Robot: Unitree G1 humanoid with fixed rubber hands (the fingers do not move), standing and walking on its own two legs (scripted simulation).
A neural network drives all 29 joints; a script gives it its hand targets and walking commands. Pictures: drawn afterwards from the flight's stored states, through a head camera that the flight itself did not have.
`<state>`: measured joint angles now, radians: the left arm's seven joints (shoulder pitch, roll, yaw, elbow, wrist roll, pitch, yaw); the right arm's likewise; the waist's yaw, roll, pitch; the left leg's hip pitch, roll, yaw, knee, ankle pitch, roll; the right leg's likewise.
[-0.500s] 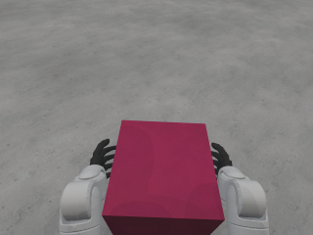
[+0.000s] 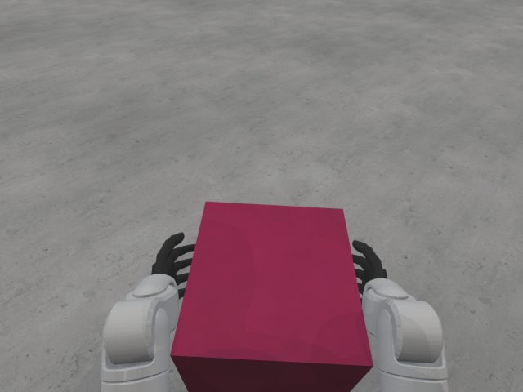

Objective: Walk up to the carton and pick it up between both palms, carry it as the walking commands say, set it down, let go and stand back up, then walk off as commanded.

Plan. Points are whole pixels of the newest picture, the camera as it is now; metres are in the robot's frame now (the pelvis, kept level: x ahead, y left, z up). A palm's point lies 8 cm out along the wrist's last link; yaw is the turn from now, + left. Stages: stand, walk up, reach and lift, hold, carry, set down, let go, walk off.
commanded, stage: carry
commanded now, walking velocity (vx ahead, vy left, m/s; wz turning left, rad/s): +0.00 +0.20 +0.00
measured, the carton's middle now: (268, 312) +0.26 +0.01 +0.02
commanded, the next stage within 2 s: none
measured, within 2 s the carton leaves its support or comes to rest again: neither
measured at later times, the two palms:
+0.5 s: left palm (52, 307) +0.22 +0.27 +0.10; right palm (287, 326) +0.21 -0.01 +0.09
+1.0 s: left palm out of the picture +0.16 +0.37 +0.11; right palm (200, 378) +0.15 +0.08 +0.10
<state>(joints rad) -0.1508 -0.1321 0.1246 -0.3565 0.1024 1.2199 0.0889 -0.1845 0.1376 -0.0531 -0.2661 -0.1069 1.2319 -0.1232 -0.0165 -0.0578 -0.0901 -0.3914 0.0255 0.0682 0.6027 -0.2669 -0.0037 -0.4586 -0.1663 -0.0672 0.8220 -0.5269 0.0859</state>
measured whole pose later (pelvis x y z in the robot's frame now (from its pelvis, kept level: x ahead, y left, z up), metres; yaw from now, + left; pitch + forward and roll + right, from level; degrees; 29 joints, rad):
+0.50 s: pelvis -0.06 +0.14 +0.00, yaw +1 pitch +3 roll +2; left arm -0.19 -0.14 0.10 -0.38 0.10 1.20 0.09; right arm -0.18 0.14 -0.09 -0.36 -0.10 1.24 -0.13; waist -0.04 -0.04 -0.07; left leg -0.36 0.02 0.06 0.55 -0.22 -0.02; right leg -0.42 -0.23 -0.09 0.66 -0.28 0.09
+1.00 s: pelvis -0.10 +0.24 +0.01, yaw +0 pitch +2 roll -1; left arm -0.16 -0.13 0.10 -0.34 0.09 1.22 0.10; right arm -0.14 0.13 -0.06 -0.33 -0.11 1.25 -0.12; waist -0.03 0.01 -0.11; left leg -0.36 -0.02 0.17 0.52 -0.20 0.10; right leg -0.30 -0.07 -0.14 0.57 -0.29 0.01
